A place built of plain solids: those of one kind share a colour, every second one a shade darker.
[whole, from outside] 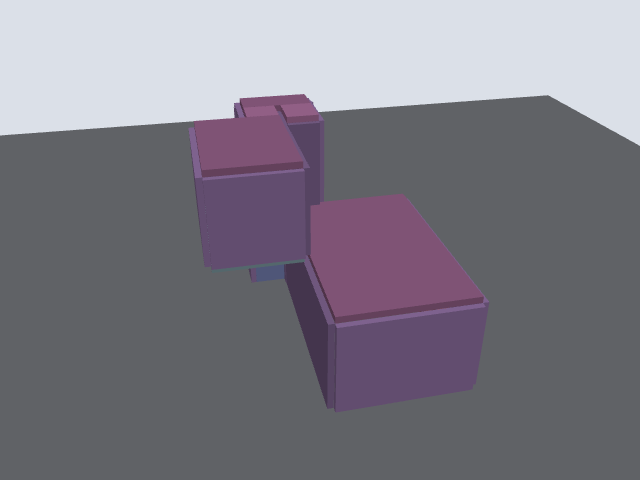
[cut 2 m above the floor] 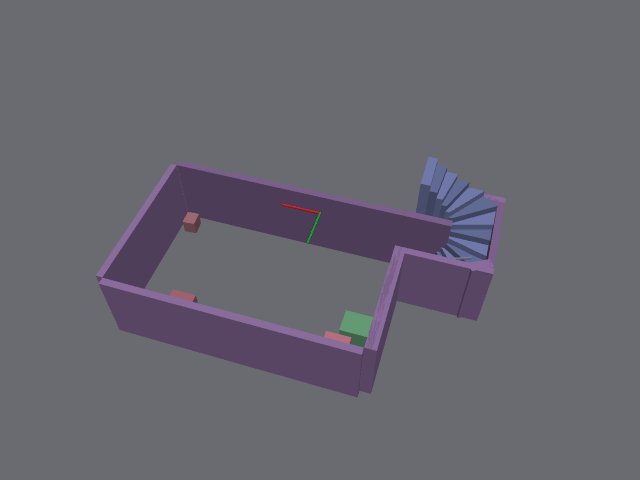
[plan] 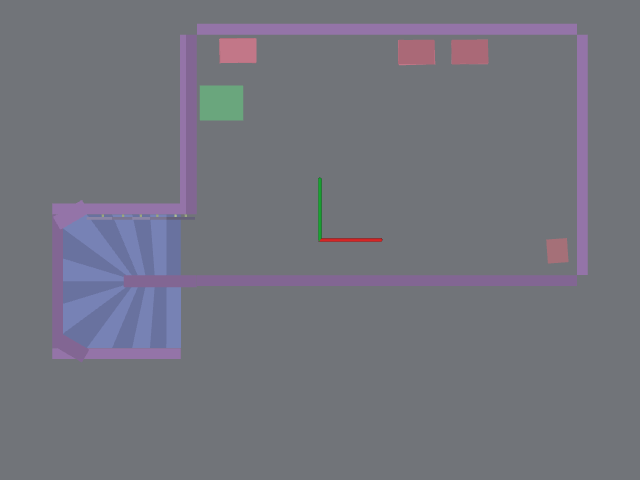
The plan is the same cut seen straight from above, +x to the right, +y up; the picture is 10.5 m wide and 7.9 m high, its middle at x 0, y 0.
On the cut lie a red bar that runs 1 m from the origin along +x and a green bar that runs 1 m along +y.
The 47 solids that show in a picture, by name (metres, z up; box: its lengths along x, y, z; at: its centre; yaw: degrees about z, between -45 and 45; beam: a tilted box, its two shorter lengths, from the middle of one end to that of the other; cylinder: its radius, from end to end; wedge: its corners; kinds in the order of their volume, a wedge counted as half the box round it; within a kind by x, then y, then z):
{
 "wall_1": {"box": [0.18, 2.2, 5.91], "at": [-4.32, -0.68, 2.91]},
 "wall_2": {"box": [0.56, 0.25, 6.16], "at": [-4.1, -1.77, 2.78], "yaw": -30.3},
 "wall_3": {"box": [0.56, 0.25, 6.16], "at": [-4.1, 0.41, 2.78], "yaw": 30.3},
 "wall_4": {"box": [2.12, 0.18, 5.91], "at": [-3.35, -1.87, 2.91]},
 "wall_5": {"box": [2.38, 0.18, 5.91], "at": [-3.22, 0.51, 2.91]},
 "wall_6": {"box": [1.2, 0.2, 6.16], "at": [-2.63, -0.68, 2.78]},
 "wall_7": {"box": [0.28, 2.96, 2.89], "at": [-2.17, 1.9, 1.4]},
 "wall_8": {"box": [0.18, 2.96, 2.89], "at": [-2.12, 1.9, 1.4]},
 "wall_9": {"box": [0.18, 1.0, 3.02], "at": [-1.94, -0.08, 4.35]},
 "wall_10": {"box": [3.77, 0.18, 2.65], "at": [-0.41, -3.47, 4.53]},
 "wall_11": {"box": [3.77, 0.18, 2.65], "at": [-0.41, -0.69, 4.53]},
 "wall_12": {"box": [6.26, 0.18, 2.89], "at": [1.1, -0.67, 1.4]},
 "wall_13": {"box": [6.26, 0.18, 2.89], "at": [1.1, 3.47, 1.4]},
 "wall_14": {"box": [0.18, 2.6, 2.65], "at": [1.57, -2.08, 4.53]},
 "wall_15": {"box": [0.18, 3.96, 2.89], "at": [4.32, 1.4, 1.4]},
 "roof_1": {"box": [1.0, 2.2, 0.2], "at": [-3.73, -0.68, 5.96]},
 "roof_2": {"box": [0.94, 1.0, 0.2], "at": [-2.76, -1.28, 5.96]},
 "roof_3": {"box": [1.2, 1.0, 0.2], "at": [-2.63, -0.08, 5.96]},
 "roof_4": {"box": [3.77, 2.6, 0.2], "at": [-0.41, -2.08, 5.96]},
 "roof_5": {"box": [6.26, 3.96, 0.2], "at": [1.1, 1.4, 2.94]},
 "tread_1": {"wedge": [[-4.24, -1.55, -0.05], [-4.24, -1.55, 2.08], [-3.84, -1.78, -0.05], [-3.84, -1.78, 2.08], [-3.19, -0.78, -0.05], [-3.19, -0.78, 2.08], [-3.1, -0.78, -0.05], [-3.1, -0.78, 2.08]]},
 "tread_2": {"wedge": [[-4.24, 0.19, -0.05], [-4.24, 0.19, 1.14], [-3.84, 0.42, -0.05], [-3.84, 0.42, 1.14], [-3.19, -0.58, -0.05], [-3.19, -0.58, 1.14], [-3.1, -0.58, -0.05], [-3.1, -0.58, 1.14]]},
 "tread_3": {"wedge": [[-4.23, -1.54, -0.05], [-4.23, -1.54, 1.89], [-4.23, -1.05, -0.05], [-4.23, -1.05, 1.89], [-3.23, -0.75, -0.05], [-3.23, -0.75, 1.89], [-3.19, -0.78, -0.05], [-3.19, -0.78, 1.89]]},
 "tread_4": {"wedge": [[-4.23, -1.05, -0.05], [-4.23, -1.05, 1.7], [-4.23, -0.68, -0.05], [-4.23, -0.68, 1.7], [-3.23, -0.75, -0.05], [-3.23, -0.75, 1.7], [-3.23, -0.68, -0.05], [-3.23, -0.68, 1.7]]},
 "tread_5": {"wedge": [[-4.23, -0.68, -0.05], [-4.23, -0.68, 1.51], [-4.23, -0.3, -0.05], [-4.23, -0.3, 1.51], [-3.23, -0.68, -0.05], [-3.23, -0.68, 1.51], [-3.23, -0.61, -0.05], [-3.23, -0.61, 1.51]]},
 "tread_6": {"wedge": [[-4.23, -0.31, -0.05], [-4.23, -0.31, 1.32], [-4.23, 0.19, -0.05], [-4.23, 0.19, 1.33], [-3.23, -0.61, -0.05], [-3.23, -0.61, 1.32], [-3.19, -0.58, -0.05], [-3.19, -0.58, 1.33]]},
 "tread_7": {"wedge": [[-3.84, -1.78, -0.05], [-3.84, -1.78, 2.27], [-3.42, -1.78, -0.05], [-3.42, -1.78, 2.27], [-3.1, -0.78, -0.05], [-3.1, -0.78, 2.27], [-3.0, -0.78, -0.05], [-3.0, -0.78, 2.27]]},
 "tread_8": {"wedge": [[-3.84, 0.42, -0.05], [-3.84, 0.42, 0.94], [-3.42, 0.42, -0.05], [-3.42, 0.42, 0.95], [-3.1, -0.58, -0.05], [-3.1, -0.58, 0.94], [-3.0, -0.58, -0.05], [-3.0, -0.58, 0.94]]},
 "tread_9": {"wedge": [[-3.43, 0.42, -0.05], [-3.43, 0.42, 0.76], [-3.09, 0.42, -0.05], [-3.09, 0.42, 0.76], [-3.01, -0.58, -0.05], [-3.01, -0.58, 0.76], [-2.87, -0.58, -0.05], [-2.87, -0.58, 0.76]]},
 "tread_10": {"wedge": [[-3.42, -1.78, -0.05], [-3.42, -1.78, 2.46], [-3.09, -1.78, -0.05], [-3.09, -1.78, 2.46], [-3.0, -0.78, -0.05], [-3.0, -0.78, 2.46], [-2.87, -0.78, -0.05], [-2.87, -0.78, 2.46]]},
 "tread_11": {"wedge": [[-3.09, -1.78, -0.05], [-3.09, -1.78, 2.65], [-2.88, -0.78, -0.05], [-2.88, -0.78, 2.65], [-2.8, -1.78, -0.05], [-2.8, -1.78, 2.65], [-2.72, -0.78, -0.05], [-2.72, -0.78, 2.65]]},
 "tread_12": {"wedge": [[-3.09, 0.42, -0.05], [-3.09, 0.42, 0.56], [-2.88, -0.58, -0.05], [-2.88, -0.58, 0.57], [-2.8, 0.42, -0.05], [-2.8, 0.42, 0.57], [-2.72, -0.58, -0.05], [-2.72, -0.58, 0.57]]},
 "tread_13": {"wedge": [[-2.8, -1.78, -0.05], [-2.8, -1.78, 2.84], [-2.72, -0.78, -0.05], [-2.72, -0.78, 2.84], [-2.53, -1.78, -0.05], [-2.53, -1.78, 2.84], [-2.52, -0.78, -0.05], [-2.52, -0.78, 2.84]]},
 "tread_14": {"wedge": [[-2.8, 0.42, -0.05], [-2.8, 0.42, 0.38], [-2.72, -0.58, -0.05], [-2.72, -0.58, 0.38], [-2.53, -0.58, -0.05], [-2.53, -0.58, 0.38], [-2.53, 0.42, -0.05], [-2.53, 0.42, 0.38]]},
 "tread_15": {"wedge": [[-2.53, -1.78, -0.05], [-2.53, -1.78, 3.02], [-2.53, -0.78, -0.05], [-2.53, -0.78, 3.02], [-2.29, -1.78, -0.05], [-2.29, -1.78, 3.02], [-2.29, -0.78, -0.05], [-2.29, -0.78, 3.02]]},
 "tread_16": {"wedge": [[-2.53, -0.58, -0.05], [-2.53, -0.58, 0.19], [-2.53, 0.42, -0.05], [-2.53, 0.42, 0.19], [-2.29, -0.58, -0.05], [-2.29, -0.58, 0.19], [-2.29, 0.42, -0.05], [-2.29, 0.42, 0.19]]},
 "floor_1": {"box": [3.77, 2.6, 0.21], "at": [-0.41, -2.08, 3.1]},
 "bin_1": {"box": [0.72, 0.58, 1.11], "at": [-1.62, 2.25, 0.51]},
 "crate_1": {"box": [0.6, 0.4, 0.3], "at": [-1.34, 3.11, 1.35], "yaw": 0.2},
 "crate_2": {"box": [0.6, 0.4, 0.2], "at": [1.59, 3.09, 0.7], "yaw": -1.2},
 "crate_3": {"box": [0.6, 0.4, 0.3], "at": [2.47, 3.1, 1.35], "yaw": 0.3},
 "carton_1": {"box": [0.35, 0.4, 0.45], "at": [3.91, -0.18, 0.18], "yaw": 3.9},
 "guard_rail_1": {"wedge": [[-3.84, 0.33, 2.07], [-3.84, 0.33, 2.12], [-3.84, 0.38, 2.07], [-3.84, 0.38, 2.12], [-3.42, 0.33, 1.88], [-3.42, 0.33, 1.93], [-3.42, 0.38, 1.88], [-3.42, 0.38, 1.93]]},
 "guard_rail_2": {"wedge": [[-3.42, 0.33, 1.88], [-3.42, 0.33, 1.93], [-3.42, 0.38, 1.88], [-3.42, 0.38, 1.93], [-3.09, 0.33, 1.69], [-3.09, 0.33, 1.74], [-3.09, 0.38, 1.69], [-3.09, 0.38, 1.74]]},
 "guard_rail_3": {"wedge": [[-3.09, 0.33, 1.69], [-3.09, 0.33, 1.74], [-3.09, 0.38, 1.69], [-3.09, 0.38, 1.74], [-2.8, 0.33, 1.5], [-2.8, 0.33, 1.55], [-2.8, 0.38, 1.5], [-2.8, 0.38, 1.55]]},
 "guard_rail_4": {"wedge": [[-2.8, 0.33, 1.5], [-2.8, 0.33, 1.55], [-2.8, 0.38, 1.5], [-2.8, 0.38, 1.55], [-2.53, 0.33, 1.31], [-2.53, 0.33, 1.37], [-2.53, 0.38, 1.31], [-2.53, 0.38, 1.37]]},
 "guard_rail_5": {"wedge": [[-2.53, 0.33, 1.31], [-2.53, 0.33, 1.37], [-2.53, 0.38, 1.31], [-2.53, 0.38, 1.37], [-2.06, 0.33, 0.93], [-2.06, 0.33, 0.99], [-2.06, 0.38, 0.93], [-2.06, 0.38, 0.99]]}
}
